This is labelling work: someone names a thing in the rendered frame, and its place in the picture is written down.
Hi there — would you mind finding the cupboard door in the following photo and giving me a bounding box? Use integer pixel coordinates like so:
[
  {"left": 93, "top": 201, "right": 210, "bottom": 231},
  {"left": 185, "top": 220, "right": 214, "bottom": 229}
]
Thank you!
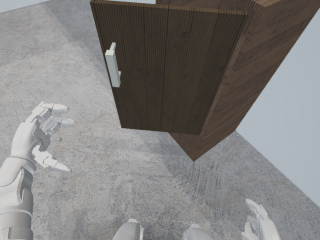
[{"left": 90, "top": 0, "right": 249, "bottom": 135}]

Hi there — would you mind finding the handle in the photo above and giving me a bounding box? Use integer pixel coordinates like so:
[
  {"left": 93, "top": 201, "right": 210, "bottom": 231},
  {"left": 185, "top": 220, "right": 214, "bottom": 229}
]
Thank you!
[{"left": 105, "top": 42, "right": 121, "bottom": 88}]

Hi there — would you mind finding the robot right hand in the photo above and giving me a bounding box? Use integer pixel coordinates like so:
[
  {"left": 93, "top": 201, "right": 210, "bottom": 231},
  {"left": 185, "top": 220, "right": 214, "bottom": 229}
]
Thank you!
[{"left": 241, "top": 198, "right": 281, "bottom": 240}]

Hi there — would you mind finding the robot left shin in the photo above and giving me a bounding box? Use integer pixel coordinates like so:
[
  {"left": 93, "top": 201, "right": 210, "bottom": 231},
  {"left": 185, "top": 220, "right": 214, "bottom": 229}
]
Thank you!
[{"left": 128, "top": 219, "right": 138, "bottom": 223}]

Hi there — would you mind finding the robot shin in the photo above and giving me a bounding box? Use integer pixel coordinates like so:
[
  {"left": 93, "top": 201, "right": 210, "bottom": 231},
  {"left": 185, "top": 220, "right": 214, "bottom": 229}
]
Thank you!
[
  {"left": 128, "top": 219, "right": 138, "bottom": 223},
  {"left": 189, "top": 224, "right": 200, "bottom": 229}
]

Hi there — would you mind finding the robot left forearm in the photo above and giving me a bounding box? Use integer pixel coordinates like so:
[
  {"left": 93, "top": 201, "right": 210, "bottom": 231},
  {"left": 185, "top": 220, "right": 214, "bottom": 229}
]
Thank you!
[{"left": 0, "top": 156, "right": 37, "bottom": 240}]

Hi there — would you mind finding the robot right shin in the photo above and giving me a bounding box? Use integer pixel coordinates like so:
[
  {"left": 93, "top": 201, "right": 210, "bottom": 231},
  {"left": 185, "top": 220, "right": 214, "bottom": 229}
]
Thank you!
[{"left": 189, "top": 224, "right": 200, "bottom": 229}]

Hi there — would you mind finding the robot left hand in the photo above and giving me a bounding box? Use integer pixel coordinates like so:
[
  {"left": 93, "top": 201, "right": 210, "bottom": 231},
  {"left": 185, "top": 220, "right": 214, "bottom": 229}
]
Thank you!
[{"left": 10, "top": 101, "right": 77, "bottom": 174}]

